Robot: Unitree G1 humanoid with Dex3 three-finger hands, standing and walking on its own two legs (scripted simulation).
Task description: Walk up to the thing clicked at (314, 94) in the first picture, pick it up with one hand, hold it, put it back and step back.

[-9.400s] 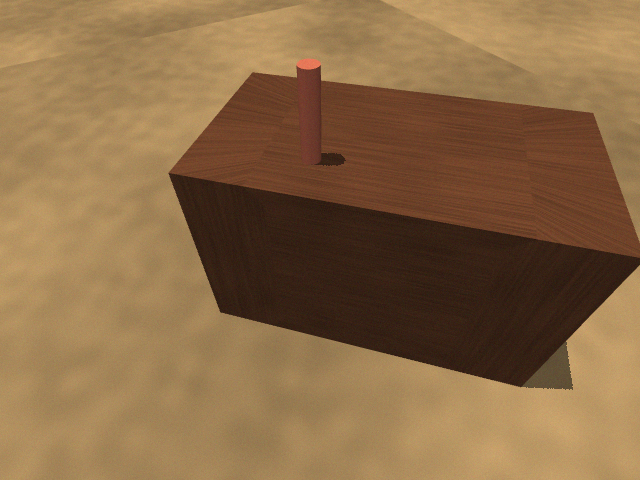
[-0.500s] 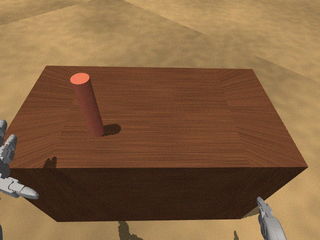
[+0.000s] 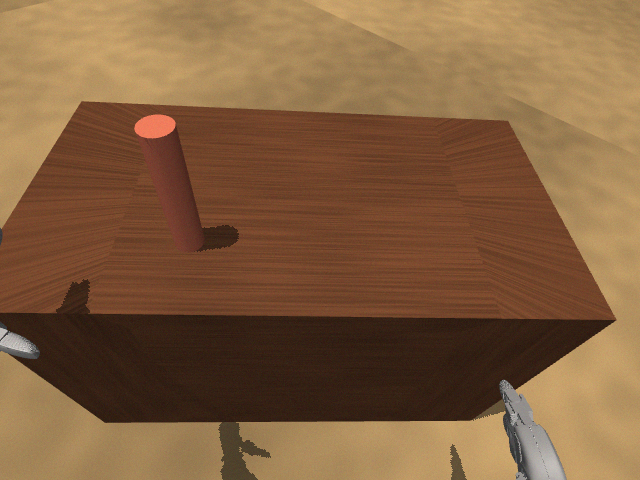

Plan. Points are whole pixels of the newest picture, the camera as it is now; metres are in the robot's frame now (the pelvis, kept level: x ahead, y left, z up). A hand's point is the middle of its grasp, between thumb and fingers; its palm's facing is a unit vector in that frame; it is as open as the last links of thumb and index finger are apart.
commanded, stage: go down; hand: left
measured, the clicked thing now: (175, 192) +0.53 +0.21 +0.03
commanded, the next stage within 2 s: approach in 1.88 s
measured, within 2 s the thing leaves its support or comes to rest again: neither
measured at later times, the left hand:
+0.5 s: hand (7, 242) +0.40 +0.37 +0.08, palm faces +0.18 -0.98 -0.01, open 17.6 cm
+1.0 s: hand out of the picture +0.41 +0.38 +0.09, palm faces +0.18 -0.98 +0.01, open 17.7 cm
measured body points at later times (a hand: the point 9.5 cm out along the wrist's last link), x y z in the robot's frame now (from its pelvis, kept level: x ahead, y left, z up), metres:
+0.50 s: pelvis +0.02 +0.01 -0.02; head +0.09 +0.04 +0.42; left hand +0.38 +0.42 +0.08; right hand +0.17 -0.24 -0.06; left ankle +0.03 +0.13 -0.71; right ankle -0.01 -0.15 -0.71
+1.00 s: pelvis +0.01 +0.00 -0.03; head +0.10 +0.05 +0.41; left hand +0.40 +0.43 +0.09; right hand +0.16 -0.25 -0.06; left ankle +0.03 +0.13 -0.71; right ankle -0.01 -0.15 -0.71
